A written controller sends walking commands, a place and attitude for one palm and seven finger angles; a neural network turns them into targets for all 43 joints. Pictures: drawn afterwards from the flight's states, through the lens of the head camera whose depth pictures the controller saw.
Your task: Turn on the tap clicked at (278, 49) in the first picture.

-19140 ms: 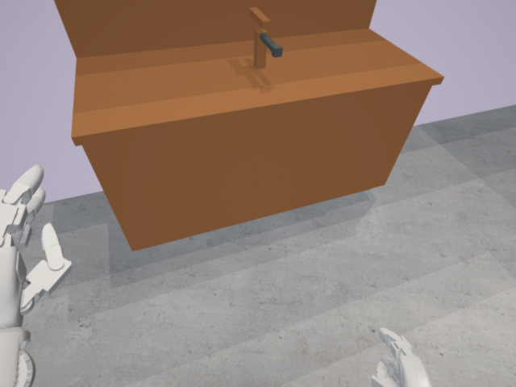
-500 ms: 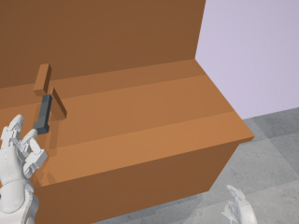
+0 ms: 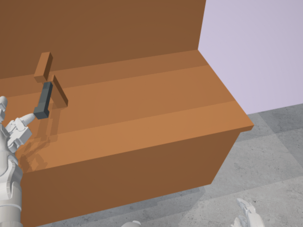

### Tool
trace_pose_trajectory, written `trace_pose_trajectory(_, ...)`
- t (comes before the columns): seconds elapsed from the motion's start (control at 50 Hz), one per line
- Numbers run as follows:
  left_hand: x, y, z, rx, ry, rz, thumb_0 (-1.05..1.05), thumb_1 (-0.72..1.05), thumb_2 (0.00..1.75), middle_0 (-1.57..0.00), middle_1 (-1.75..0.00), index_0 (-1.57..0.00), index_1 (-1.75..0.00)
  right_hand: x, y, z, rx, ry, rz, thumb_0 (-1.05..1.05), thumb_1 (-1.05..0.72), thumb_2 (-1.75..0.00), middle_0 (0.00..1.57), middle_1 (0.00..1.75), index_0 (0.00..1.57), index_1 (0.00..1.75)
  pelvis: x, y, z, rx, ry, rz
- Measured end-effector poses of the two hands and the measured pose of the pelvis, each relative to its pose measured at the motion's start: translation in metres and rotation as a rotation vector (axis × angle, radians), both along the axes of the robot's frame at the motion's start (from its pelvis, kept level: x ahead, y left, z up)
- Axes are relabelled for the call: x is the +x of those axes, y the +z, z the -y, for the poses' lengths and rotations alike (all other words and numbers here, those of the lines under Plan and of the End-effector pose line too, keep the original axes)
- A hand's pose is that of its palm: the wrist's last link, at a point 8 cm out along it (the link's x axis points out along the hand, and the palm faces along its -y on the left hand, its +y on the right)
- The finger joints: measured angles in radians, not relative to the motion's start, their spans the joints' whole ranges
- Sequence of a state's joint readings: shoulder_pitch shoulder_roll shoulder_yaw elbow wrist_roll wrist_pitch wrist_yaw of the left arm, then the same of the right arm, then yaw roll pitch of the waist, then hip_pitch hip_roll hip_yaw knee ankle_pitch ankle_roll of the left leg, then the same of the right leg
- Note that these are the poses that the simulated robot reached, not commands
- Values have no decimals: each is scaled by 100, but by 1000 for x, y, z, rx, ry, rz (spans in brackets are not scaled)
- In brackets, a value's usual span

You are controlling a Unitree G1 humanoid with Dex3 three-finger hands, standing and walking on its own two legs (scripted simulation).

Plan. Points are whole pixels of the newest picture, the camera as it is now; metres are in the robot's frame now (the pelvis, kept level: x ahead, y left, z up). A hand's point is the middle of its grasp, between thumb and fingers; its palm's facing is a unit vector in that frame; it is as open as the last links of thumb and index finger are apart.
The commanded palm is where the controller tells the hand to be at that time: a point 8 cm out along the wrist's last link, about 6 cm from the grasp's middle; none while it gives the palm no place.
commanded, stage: reach beside the lever's end, fingers flat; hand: left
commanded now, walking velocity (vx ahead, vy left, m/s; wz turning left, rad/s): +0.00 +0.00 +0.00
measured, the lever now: (41, 112) +0.37 +0.37 +0.09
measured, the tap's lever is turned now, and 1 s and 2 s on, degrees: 0 9 9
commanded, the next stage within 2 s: push the lever round in 1.52 s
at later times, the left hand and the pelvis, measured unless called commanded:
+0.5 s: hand (31, 112) +0.38 +0.41 +0.08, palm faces +0.54 -0.83 -0.14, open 7.8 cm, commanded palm +0.32 +0.43 +0.08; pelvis +0.04 +0.04 -0.01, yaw -5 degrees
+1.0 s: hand (26, 122) +0.34 +0.40 +0.08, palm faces +0.54 -0.84 -0.07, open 7.8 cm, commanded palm +0.30 +0.43 +0.08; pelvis +0.03 +0.08 +0.00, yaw -2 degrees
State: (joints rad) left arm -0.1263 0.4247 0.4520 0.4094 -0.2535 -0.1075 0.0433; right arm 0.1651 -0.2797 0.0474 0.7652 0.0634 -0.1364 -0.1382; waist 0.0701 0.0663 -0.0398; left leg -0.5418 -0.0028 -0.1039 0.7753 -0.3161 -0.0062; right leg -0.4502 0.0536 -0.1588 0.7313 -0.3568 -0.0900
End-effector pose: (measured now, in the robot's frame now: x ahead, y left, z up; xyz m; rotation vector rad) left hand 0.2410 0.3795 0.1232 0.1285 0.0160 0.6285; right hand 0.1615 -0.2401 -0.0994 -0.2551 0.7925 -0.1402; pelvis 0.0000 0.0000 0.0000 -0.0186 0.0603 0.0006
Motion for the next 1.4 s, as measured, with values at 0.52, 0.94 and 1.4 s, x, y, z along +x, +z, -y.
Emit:
trace_pose_trajectory(0.52,88,-39,-68,-9,-44,-43,2,90,91,-15,-16,-16,-16,-74,-5,-10,-59,-187,-229,1,-91,-90,20,30,20,30,38,-5,-47,-19,-78,-130)
trace_pose_trajectory(0.94,48,-35,-59,-32,-58,37,2,90,90,-15,-15,-16,-15,46,26,-93,-19,33,62,1,-91,-90,20,30,21,30,38,-1,-84,-36,-31,-74)
trace_pose_trajectory(1.4,80,-41,-49,-33,-35,-56,2,90,90,-15,-15,-16,-15,-63,-4,-9,-73,-137,-211,1,-91,-90,20,30,20,30,25,-5,-39,-20,-55,-108)
